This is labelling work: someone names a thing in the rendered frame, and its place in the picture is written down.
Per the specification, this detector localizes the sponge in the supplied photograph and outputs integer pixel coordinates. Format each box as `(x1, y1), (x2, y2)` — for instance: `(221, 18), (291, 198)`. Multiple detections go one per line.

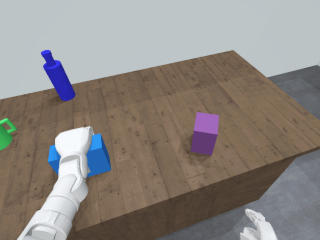
(48, 133), (111, 177)

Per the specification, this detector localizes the robot right hand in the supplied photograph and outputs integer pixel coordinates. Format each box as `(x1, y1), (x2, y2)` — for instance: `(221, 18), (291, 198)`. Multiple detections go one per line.
(240, 208), (278, 240)

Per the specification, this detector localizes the robot left forearm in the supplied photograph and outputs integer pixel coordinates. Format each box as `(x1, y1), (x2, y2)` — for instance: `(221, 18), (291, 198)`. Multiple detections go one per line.
(17, 152), (89, 240)

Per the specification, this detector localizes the robot left hand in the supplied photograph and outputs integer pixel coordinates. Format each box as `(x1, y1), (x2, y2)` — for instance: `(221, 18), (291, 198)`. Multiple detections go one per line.
(55, 126), (95, 173)

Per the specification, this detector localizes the table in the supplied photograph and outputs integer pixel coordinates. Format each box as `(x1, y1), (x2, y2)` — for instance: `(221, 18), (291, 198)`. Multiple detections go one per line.
(0, 50), (320, 240)

